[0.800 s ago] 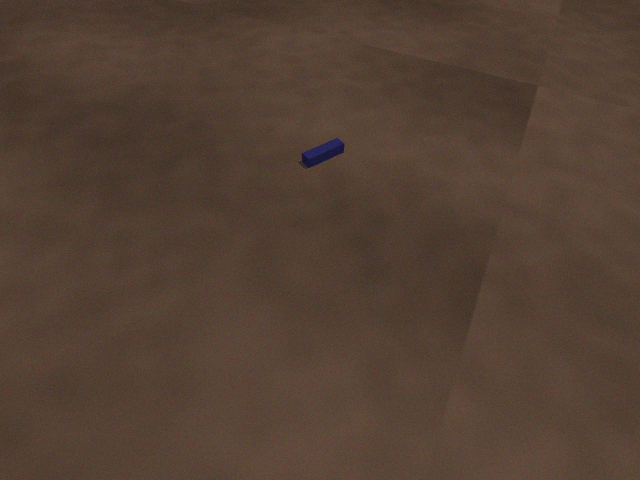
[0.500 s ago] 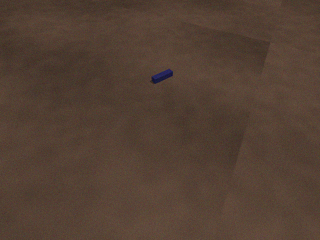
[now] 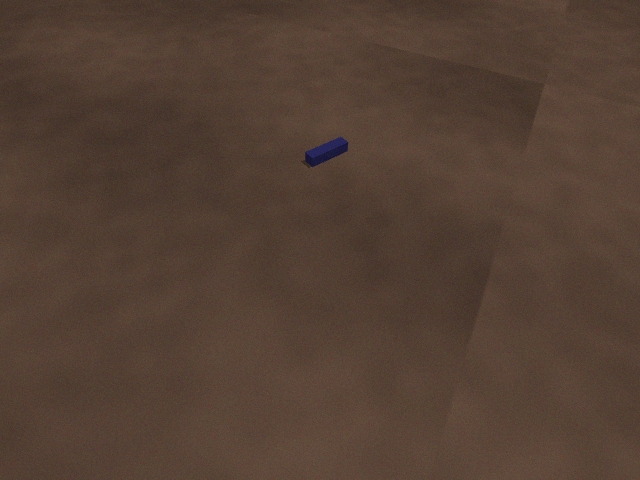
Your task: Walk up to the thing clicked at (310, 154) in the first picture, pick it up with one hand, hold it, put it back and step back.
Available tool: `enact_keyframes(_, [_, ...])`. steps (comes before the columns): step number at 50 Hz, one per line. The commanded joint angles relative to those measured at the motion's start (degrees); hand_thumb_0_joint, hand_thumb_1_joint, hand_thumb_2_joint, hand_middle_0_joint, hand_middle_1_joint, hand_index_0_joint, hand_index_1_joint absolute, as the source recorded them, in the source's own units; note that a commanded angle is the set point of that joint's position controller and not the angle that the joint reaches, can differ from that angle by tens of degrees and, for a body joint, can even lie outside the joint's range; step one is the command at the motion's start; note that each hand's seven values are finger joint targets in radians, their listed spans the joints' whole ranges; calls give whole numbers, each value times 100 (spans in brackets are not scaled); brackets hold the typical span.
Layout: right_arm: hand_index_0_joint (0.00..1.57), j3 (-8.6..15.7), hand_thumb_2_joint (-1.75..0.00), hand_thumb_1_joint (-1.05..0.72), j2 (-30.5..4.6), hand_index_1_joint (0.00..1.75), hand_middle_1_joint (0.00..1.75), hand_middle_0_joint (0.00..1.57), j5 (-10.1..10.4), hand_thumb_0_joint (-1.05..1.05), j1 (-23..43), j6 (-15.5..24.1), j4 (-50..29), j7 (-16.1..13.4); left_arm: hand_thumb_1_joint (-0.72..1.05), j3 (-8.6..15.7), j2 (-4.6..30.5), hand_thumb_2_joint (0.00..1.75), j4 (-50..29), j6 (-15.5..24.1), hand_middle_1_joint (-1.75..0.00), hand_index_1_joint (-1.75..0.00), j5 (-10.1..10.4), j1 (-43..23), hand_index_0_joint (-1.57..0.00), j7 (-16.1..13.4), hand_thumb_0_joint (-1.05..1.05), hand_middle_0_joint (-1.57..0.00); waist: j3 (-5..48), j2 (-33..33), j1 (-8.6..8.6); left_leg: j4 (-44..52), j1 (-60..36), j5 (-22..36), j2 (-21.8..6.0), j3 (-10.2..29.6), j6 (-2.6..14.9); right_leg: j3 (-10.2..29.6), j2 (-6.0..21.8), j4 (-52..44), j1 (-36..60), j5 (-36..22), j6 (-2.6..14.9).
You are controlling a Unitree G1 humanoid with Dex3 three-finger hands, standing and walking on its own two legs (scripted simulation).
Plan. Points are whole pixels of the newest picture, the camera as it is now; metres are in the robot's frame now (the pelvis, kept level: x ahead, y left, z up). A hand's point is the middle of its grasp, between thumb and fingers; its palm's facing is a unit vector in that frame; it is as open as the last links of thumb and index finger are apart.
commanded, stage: stand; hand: left
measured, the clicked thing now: (326, 151) +1.70 -0.01 -0.75
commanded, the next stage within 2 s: walk up in 0.32 s
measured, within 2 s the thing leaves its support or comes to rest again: neither
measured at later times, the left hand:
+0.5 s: hand out of the picture +0.10 +0.28 -0.15, palm faces +0.12 -0.93 -0.34, open 7.3 cm
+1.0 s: hand (132, 437) +0.21 +0.29 -0.17, palm faces +0.28 -0.91 -0.29, open 7.3 cm
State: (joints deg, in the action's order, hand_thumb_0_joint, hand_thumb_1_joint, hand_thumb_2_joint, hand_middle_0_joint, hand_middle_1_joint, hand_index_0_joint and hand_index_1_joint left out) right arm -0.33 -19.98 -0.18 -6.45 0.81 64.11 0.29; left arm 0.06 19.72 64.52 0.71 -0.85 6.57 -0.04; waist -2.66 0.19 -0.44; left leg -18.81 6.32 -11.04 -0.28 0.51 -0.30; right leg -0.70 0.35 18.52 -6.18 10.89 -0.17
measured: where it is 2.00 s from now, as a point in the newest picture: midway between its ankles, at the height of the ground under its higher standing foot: (352, 318)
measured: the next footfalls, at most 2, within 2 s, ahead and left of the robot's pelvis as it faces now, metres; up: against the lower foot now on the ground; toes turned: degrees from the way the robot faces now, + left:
left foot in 0.70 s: +0.20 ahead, +0.15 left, +0.00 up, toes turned +19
right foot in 1.12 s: +0.51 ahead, -0.14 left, +0.00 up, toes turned +15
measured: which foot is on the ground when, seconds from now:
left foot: down 0.00-0.48, up 0.50-0.68, down 0.70-1.00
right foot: down 0.00-0.72, up 0.74-1.00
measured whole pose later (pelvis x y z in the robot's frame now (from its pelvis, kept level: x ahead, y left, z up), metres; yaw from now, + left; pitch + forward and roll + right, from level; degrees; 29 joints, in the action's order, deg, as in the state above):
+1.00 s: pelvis +0.23 -0.01 -0.02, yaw +18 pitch -3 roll +2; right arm 3.0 -24.0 -0.7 -19.8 6.4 50.0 1.0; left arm 6.0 27.3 50.6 -1.5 -3.0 13.4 9.0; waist -1.7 -6.2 -2.0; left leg -32.7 10.8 -19.7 -1.6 0.4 0.1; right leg 1.9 8.8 48.9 -31.2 17.4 -0.7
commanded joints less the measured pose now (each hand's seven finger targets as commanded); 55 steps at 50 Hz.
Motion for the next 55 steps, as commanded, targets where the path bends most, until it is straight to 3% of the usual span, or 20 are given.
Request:
enact_keyframes(1, [20,215,-90,-90,-1215,30,30,20,-19,0,239,112,-341,-95,90,202,1193,90,-348,125,-30,-30,24,-188,-20,-65,0,-20,455,30,31,208,-120,1018,-708,494,181,541,738,-250,106,-1020,155])
enact_keyframes(15, [20,215,-90,-90,-1195,30,30,20,-24,0,203,105,-336,-96,90,218,1231,90,-344,121,-30,-30,32,-184,-20,-73,0,-20,452,30,37,247,-136,1134,-721,496,182,522,740,-229,184,-1099,164])
enact_keyframes(16, [20,681,-90,-90,-1957,30,30,20,-1,0,-509,240,-647,-3,90,888,2046,90,-852,126,-30,-30,-198,-365,-20,234,0,-20,912,-623,-73,-249,519,-1680,-691,1109,583,141,513,595,414,2106,288])
enact_keyframes(17, [20,767,-90,-90,-2130,30,30,20,-73,0,-438,273,-662,54,90,927,2002,90,-961,79,-30,-30,-311,-601,-20,341,0,-20,330,-285,-68,-107,1143,-2510,-833,1445,627,275,563,941,-112,2763,373])
enact_keyframes(21, [20,887,-90,-90,-2053,30,30,20,-154,0,-246,402,-1273,100,90,1029,1584,90,-1384,82,-30,-30,-304,-433,-20,590,0,-20,-108,515,-341,83,1610,-2377,-1112,2427,746,631,424,1387,-927,1996,432])
enact_keyframes(23, [20,814,-90,-90,-1792,30,30,20,-192,0,97,402,-1588,129,90,1122,1731,90,-1312,136,-30,-30,-324,268,-20,586,0,-20,142,288,-753,-549,2613,-1948,-559,1607,407,930,583,312,514,2511,549])
enact_keyframes(24, [20,731,-90,-90,-1418,30,30,20,-183,0,488,410,-1802,128,90,1212,2064,90,-1172,159,-30,-30,-390,843,-20,539,0,-20,269,-425,-1137,-1570,3957,-1491,167,146,-105,1517,1302,-539,1934,3359,866])
enact_keyframes(25, [20,654,-90,-90,-1282,30,30,20,-180,0,585,421,-1845,106,90,1211,2238,90,-1295,155,-30,-30,-357,574,-20,503,0,-20,-22,-1475,-1080,-3047,4588,-1539,128,-505,96,2501,2301,-1086,1937,3336,1281])
enact_keyframes(26, [20,679,-90,-90,-1572,30,30,20,-178,0,351,432,-1782,97,90,1149,2110,90,-1497,148,-30,-30,-323,288,-20,521,0,-20,-176,-846,-914,-3087,4416,-1723,-374,-346,115,2409,2583,-1112,1784,2762,1521])
enact_keyframes(31, [20,707,-90,-90,-1520,30,30,20,-85,0,-365,524,-1624,228,90,958,1871,90,-1650,108,-30,-30,-217,52,-20,563,0,-20,-241,-766,-460,-1856,2754,-915,-432,-371,281,67,1402,-300,1179,240,1063])
enact_keyframes(34, [20,911,-90,-90,-1564,30,30,20,-87,0,-1861,468,-1269,74,90,816,1834,90,-1992,72,-30,-30,-85,-280,-20,589,0,-20,591,-403,413,-1045,-746,358,177,-874,414,-1160,796,1713,-847,-1112,687])
enact_keyframes(35, [20,1091,-90,-90,-1961,30,30,20,-162,0,-2621,457,-1139,-5,90,718,1532,90,-2043,43,-30,-30,-77,0,-20,571,0,-20,1013,424,767,-1213,-2143,-233,-61,-238,615,-1167,493,3159,-1993,-525,546])
enact_keyframes(36, [20,1253,-90,-90,-2666,30,30,20,-220,0,-3035,442,-1203,-97,90,685,1184,90,-2205,52,-30,-30,-130,4,-20,574,0,-20,1083,1714,910,-262,-2529,-2340,-1553,2652,1154,-872,-241,4485,-3486,2164,338])
enact_keyframes(37, [20,1311,-90,-90,-2933,30,30,20,-60,0,-2604,485,-1479,-127,90,783,1796,90,-2259,43,-30,-30,-176,-112,-20,592,0,-20,1115,1016,823,724,-1764,-4059,-2396,4698,1757,328,91,5151,-3588,2198,290])
enact_keyframes(38, [20,1236,-90,-90,-2797,30,30,20,87,0,-2124,499,-1611,-147,90,811,2162,90,-2232,53,-30,-30,-151,-229,-20,588,0,-20,651,277,602,748,-1365,-3787,-2472,4448,1787,733,489,5329,-3696,1741,162])
enact_keyframes(41, [20,946,-90,-90,-2265,30,30,20,109,0,-1196,591,-1837,-177,90,802,2066,90,-1844,52,-30,-30,-119,414,-20,628,0,-20,-114,85,-58,550,409,-2733,-1887,2497,1394,694,972,4676,-3056,1144,51])
enact_keyframes(43, [20,896,-90,-90,-2247,30,30,20,32,0,-1019,635,-1877,-119,90,856,1960,90,-1738,-32,-30,-30,-165,618,-20,748,0,-20,-301,435,-164,650,1374,-2620,-1485,1699,1221,466,926,4029,-2435,929,-23])
enact_keyframes(51, [20,988,-90,-90,-2465,30,30,20,-58,0,-957,723,-1805,-96,90,953,1772,90,-2051,-64,-30,-30,-159,116,-20,901,0,-20,-281,926,-79,371,1682,-2114,-1183,956,985,-32,801,2377,-1796,153,-77])
enact_keyframes(53, [20,970,-90,-90,-2436,30,30,20,-88,0,-819,676,-1808,-118,90,985,1747,90,-2014,-37,-30,-30,-144,220,-20,873,0,-20,-188,974,-187,25,1735,-1651,-1111,818,925,-215,668,2158,-1252,324,-58])
enact_keyframes(55, [20,921,-90,-90,-2333,30,30,20,-102,0,-586,600,-1829,-183,90,1070,1756,90,-1838,15,-30,-30,-150,926,-20,798,0,-20,183,742,-698,-1248,1889,-627,-1009,499,769,-507,382,1684,-182,471,42])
